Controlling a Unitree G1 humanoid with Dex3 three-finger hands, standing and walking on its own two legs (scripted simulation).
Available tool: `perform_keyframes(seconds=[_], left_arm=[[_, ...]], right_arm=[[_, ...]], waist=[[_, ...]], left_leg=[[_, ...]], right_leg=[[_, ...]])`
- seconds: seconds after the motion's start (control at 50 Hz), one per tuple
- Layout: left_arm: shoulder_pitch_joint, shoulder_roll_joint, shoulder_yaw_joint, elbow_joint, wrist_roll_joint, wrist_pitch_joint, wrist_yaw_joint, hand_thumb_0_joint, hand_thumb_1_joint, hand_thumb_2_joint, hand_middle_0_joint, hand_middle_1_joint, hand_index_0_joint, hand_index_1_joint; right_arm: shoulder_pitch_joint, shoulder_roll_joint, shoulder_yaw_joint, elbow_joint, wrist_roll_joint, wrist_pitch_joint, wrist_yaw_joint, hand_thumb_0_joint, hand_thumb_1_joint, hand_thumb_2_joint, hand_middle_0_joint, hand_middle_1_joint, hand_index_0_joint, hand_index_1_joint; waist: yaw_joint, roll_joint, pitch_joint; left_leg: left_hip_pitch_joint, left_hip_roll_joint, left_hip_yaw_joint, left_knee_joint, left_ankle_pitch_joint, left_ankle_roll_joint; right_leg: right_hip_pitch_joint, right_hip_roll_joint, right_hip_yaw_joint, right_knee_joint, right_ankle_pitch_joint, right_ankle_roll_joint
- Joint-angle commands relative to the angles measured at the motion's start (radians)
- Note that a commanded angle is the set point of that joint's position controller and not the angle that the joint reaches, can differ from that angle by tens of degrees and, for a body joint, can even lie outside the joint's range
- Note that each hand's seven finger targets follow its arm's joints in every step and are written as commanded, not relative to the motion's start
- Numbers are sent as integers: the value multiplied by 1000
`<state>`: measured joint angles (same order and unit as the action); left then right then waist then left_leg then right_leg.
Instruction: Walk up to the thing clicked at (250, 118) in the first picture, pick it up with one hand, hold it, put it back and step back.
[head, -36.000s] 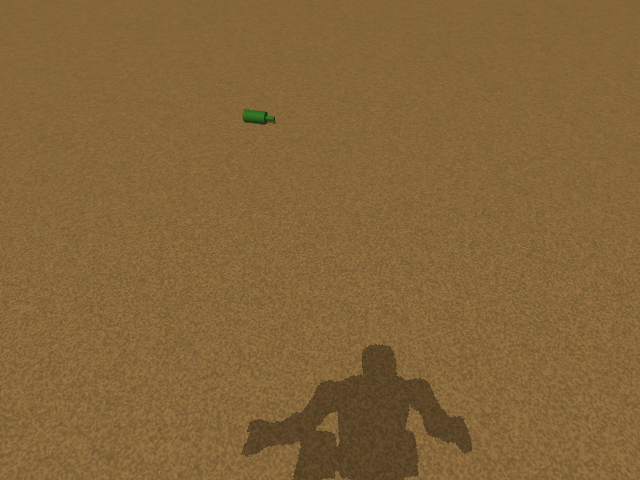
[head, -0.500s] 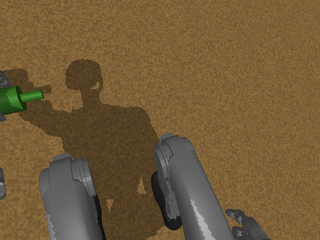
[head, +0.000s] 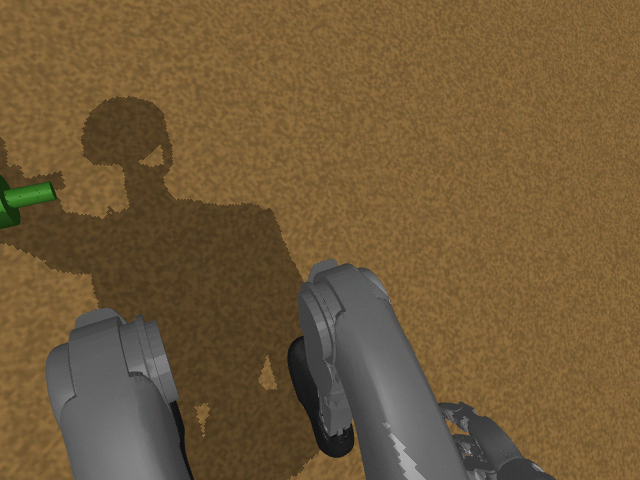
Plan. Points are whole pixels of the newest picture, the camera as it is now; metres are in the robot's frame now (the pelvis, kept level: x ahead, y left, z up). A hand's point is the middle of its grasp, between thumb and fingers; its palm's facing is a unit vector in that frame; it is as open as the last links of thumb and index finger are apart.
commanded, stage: rest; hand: left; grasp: from above
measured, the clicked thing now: out of the picture +0.46 +0.33 -0.23
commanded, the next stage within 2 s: open in 1.18 s
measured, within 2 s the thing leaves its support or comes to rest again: rests again in 1.48 s
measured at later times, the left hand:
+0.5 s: hand out of the picture +0.45 +0.34 -0.23, palm faces -0.45 -0.13 -0.88, open 9.1 cm
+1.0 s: hand out of the picture +0.45 +0.34 -0.25, palm faces -0.45 -0.14 -0.88, open 9.1 cm
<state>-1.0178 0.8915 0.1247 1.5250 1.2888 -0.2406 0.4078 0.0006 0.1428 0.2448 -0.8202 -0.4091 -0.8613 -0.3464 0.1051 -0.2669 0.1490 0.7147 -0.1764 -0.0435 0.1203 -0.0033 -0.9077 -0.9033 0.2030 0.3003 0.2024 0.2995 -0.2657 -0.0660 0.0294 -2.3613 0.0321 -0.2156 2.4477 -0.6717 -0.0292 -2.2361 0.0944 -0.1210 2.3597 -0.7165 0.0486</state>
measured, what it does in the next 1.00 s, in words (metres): stands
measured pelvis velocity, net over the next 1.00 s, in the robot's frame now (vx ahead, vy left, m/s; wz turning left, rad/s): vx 0.00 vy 0.00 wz -0.06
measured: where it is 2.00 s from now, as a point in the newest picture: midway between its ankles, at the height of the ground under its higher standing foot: (252, 440)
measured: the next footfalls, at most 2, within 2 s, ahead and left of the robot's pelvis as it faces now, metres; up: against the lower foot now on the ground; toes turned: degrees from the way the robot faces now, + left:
none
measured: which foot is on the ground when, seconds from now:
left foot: down 0.00-1.00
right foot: down 0.00-1.00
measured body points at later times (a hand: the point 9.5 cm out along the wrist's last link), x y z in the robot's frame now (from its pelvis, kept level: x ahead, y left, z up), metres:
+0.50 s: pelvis +0.00 +0.00 -0.01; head +0.27 +0.11 +0.33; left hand +0.47 +0.34 -0.18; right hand +0.07 -0.26 -0.09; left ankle +0.07 +0.14 -0.29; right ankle +0.10 -0.12 -0.29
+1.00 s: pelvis +0.00 +0.00 -0.01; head +0.27 +0.12 +0.32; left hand +0.47 +0.34 -0.20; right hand +0.07 -0.25 -0.09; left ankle +0.07 +0.14 -0.29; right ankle +0.10 -0.12 -0.29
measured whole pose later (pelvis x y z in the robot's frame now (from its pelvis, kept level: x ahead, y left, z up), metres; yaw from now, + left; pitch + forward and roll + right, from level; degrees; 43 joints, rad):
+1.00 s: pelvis +0.00 +0.00 -0.01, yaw -3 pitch +28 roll -13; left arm -1.02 1.01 0.14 1.64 1.27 -0.23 0.53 -0.01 0.13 0.28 -0.84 -0.35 -0.87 -0.30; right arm 0.05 -0.30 0.27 0.67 -0.24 -0.15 0.18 0.00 -0.90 -0.90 0.20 0.30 0.20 0.30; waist -0.33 -0.14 0.14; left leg -2.36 0.04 -0.28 2.53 -0.70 -0.03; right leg -2.22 0.12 -0.17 2.39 -0.71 0.06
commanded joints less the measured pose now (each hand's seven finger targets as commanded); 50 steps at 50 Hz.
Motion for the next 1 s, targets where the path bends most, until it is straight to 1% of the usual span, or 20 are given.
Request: perform_keyframes(seconds=[0.0, 0.1, 0.14, 0.16, 0.22, 0.24, 0.26, 0.34, 0.4, 0.5, 0.58, 0.6, 0.62, 0.68, 0.72, 0.76, 0.92, 0.94, 0.96, 0.98], left_arm=[[-314, 292, 47, -175, -13, 5, 68, 0, 906, 588, -1201, -577, -1237, -542], [-275, 278, 34, -89, -27, 21, 82, 0, 863, 631, -1174, -566, -1205, -536], [-268, 275, 25, -76, -18, 24, 84, 0, 845, 618, -1165, -551, -1194, -522], [-319, 299, 34, -124, -19, 19, 87, 0, 850, 629, -1167, -551, -1196, -523], [-291, 287, 28, -94, -22, 18, 92, 0, 857, 605, -1171, -549, -1204, -517], [-280, 282, 19, -74, -19, 18, 93, 0, 865, 624, -1179, -552, -1209, -523], [-301, 305, 31, -96, -24, 12, 98, 0, 868, 623, -1183, -546, -1211, -518], [-289, 336, 44, -98, -22, 9, 113, 0, 859, 662, -1205, -535, -1217, -524], [-274, 321, 44, -72, -25, 15, 122, 0, 896, 667, -1218, -560, -1238, -541], [-250, 332, 43, -64, -22, 19, 130, 0, 916, 654, -1229, -549, -1249, -529], [-255, 347, 53, -68, -34, 18, 143, 0, 910, 675, -1235, -549, -1249, -537], [-248, 350, 48, -34, -26, 20, 142, 0, 912, 678, -1234, -554, -1248, -542], [-257, 329, 24, -45, -24, 20, 138, 0, 899, 682, -1230, -542, -1240, -534], [-258, 342, 26, -39, -37, 16, 143, 0, 897, 652, -1213, -549, -1233, -530], [-243, 397, 60, -24, -33, 12, 155, 0, 892, 665, -1230, -515, -1236, -509], [-254, 357, 31, -25, -35, 7, 156, 0, 892, 651, -1219, -529, -1232, -517], [-245, 367, 22, 0, -36, 8, 170, 0, 914, 652, -1251, -505, -1255, -502], [-253, 373, 21, 13, -34, 9, 171, 0, 913, 644, -1243, -503, -1250, -497], [-259, 394, 39, -1, -36, 6, 177, 0, 906, 645, -1245, -498, -1248, -496], [-269, 379, 21, -6, -37, 4, 177, 0, 914, 634, -1250, -489, -1254, -487]], right_arm=[[216, -276, -72, -3, -9, -6, -4, 0, -906, -900, 200, 300, 200, 300], [201, -282, -60, -4, -11, -12, 2, 0, -899, -896, 200, 300, 200, 300], [200, -285, -55, 0, -15, -17, 2, 0, -900, -896, 200, 300, 200, 300], [198, -290, -50, -5, -18, -18, 2, 0, -897, -895, 200, 300, 200, 300], [192, -297, -45, -10, -17, -27, 3, 0, -899, -896, 200, 300, 200, 300], [194, -296, -39, -11, -20, -31, 6, 0, -899, -896, 200, 300, 200, 300], [195, -301, -33, -14, -25, -32, 6, 0, -898, -896, 200, 300, 200, 300], [188, -301, -21, -14, -29, -42, 10, 0, -901, -898, 200, 300, 200, 300], [189, -311, -20, -15, -34, -51, 15, 0, -902, -899, 200, 300, 200, 300], [178, -315, -9, -17, -43, -61, 25, 0, -902, -899, 200, 300, 200, 300], [170, -323, 2, -19, -49, -66, 30, 0, -903, -900, 200, 300, 200, 300], [163, -333, -1, -26, -49, -70, 32, 0, -904, -900, 200, 300, 200, 300], [162, -323, 5, -22, -52, -71, 35, 0, -903, -900, 200, 300, 200, 300], [155, -329, 7, -26, -48, -82, 40, 0, -902, -900, 200, 300, 200, 300], [152, -340, 12, -31, -51, -82, 38, 0, -902, -900, 200, 300, 200, 300], [144, -333, 18, -34, -56, -85, 40, 0, -903, -901, 200, 300, 200, 300], [137, -343, 34, -30, -62, -100, 47, 0, -903, -902, 200, 300, 200, 300], [138, -347, 34, -34, -63, -103, 49, 0, -903, -901, 200, 300, 200, 300], [136, -356, 34, -38, -63, -103, 48, 0, -903, -902, 200, 300, 200, 300], [130, -346, 39, -41, -61, -105, 49, 0, -903, -902, 200, 300, 200, 300]], waist=[[1, 458, -733], [-16, 421, -677], [-19, 420, -647], [-29, 446, -664], [-29, 446, -663], [-42, 435, -646], [-45, 431, -658], [-29, 443, -667], [-49, 436, -643], [-52, 479, -655], [-48, 477, -628], [-65, 468, -592], [-65, 474, -595], [-68, 454, -595], [-63, 437, -603], [-73, 437, -593], [-77, 457, -568], [-91, 447, -563], [-84, 444, -570], [-84, 450, -564]], left_leg=[[599, 13, 116, -212, 214, 44], [536, 15, 110, -194, 192, 48], [538, 15, 107, -195, 177, 46], [544, 16, 104, -198, 179, 44], [568, 19, 95, -193, 195, 41], [551, 19, 95, -186, 194, 43], [537, 20, 96, -181, 193, 46], [540, 22, 98, -176, 194, 46], [550, 24, 90, -162, 214, 43], [589, 29, 79, -164, 263, 37], [561, 29, 81, -169, 237, 36], [543, 30, 77, -164, 222, 35], [557, 33, 75, -168, 216, 35], [542, 34, 74, -157, 198, 40], [515, 36, 75, -146, 201, 44], [516, 36, 73, -148, 189, 43], [532, 40, 63, -150, 199, 37], [526, 41, 60, -148, 194, 37], [525, 42, 58, -150, 194, 37], [517, 41, 57, -146, 190, 37]], right_leg=[[321, 11, -95, -215, 296, -71], [313, 17, -99, -211, 292, -68], [293, 17, -103, -207, 276, -71], [299, 16, -108, -204, 276, -72], [290, 17, -117, -192, 286, -73], [296, 20, -116, -193, 289, -72], [321, 22, -115, -203, 298, -66], [343, 25, -111, -202, 299, -66], [325, 25, -123, -194, 313, -67], [340, 28, -133, -173, 351, -68], [347, 30, -134, -181, 333, -68], [322, 30, -140, -178, 317, -73], [323, 34, -137, -177, 314, -71], [338, 37, -134, -186, 307, -67], [363, 38, -132, -189, 317, -64], [358, 40, -135, -191, 307, -64], [352, 43, -149, -183, 314, -64], [350, 43, -150, -180, 309, -64], [353, 42, -155, -182, 308, -64], [347, 42, -153, -180, 307, -64]])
